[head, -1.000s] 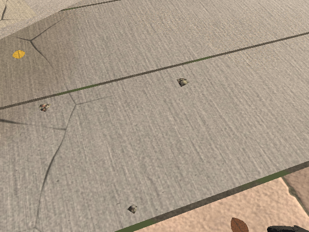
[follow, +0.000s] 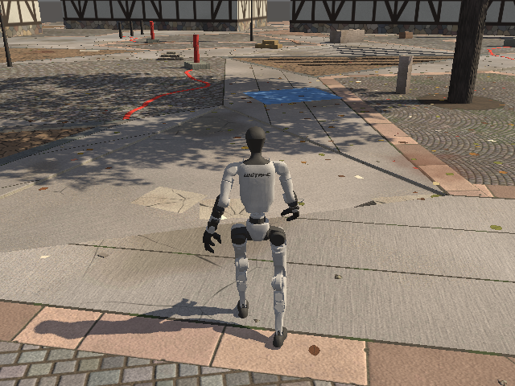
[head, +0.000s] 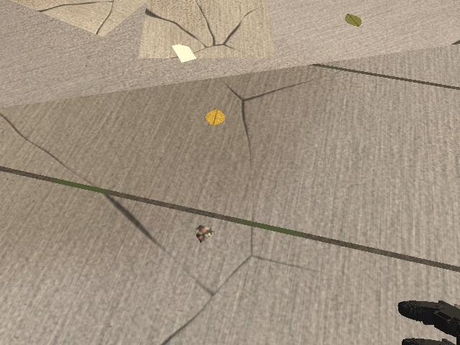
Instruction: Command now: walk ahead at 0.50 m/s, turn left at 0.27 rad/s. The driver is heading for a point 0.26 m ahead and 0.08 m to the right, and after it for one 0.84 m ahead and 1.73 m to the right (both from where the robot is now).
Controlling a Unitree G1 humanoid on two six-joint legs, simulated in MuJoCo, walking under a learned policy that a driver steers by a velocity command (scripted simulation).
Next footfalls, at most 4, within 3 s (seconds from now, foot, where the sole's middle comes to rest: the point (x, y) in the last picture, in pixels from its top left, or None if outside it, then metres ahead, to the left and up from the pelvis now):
0.46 right None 0.34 -0.12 -0.76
0.90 left None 0.39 0.10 -0.76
1.34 right None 0.22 -0.10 -0.76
1.80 left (319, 291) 0.61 -0.20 -0.76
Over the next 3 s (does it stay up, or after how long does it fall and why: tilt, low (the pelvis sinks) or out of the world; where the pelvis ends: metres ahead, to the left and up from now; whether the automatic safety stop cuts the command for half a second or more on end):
stays up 0.69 -0.74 0.02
